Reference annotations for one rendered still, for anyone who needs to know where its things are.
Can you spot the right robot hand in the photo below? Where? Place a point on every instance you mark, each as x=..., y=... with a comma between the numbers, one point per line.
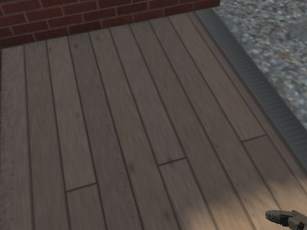
x=294, y=220

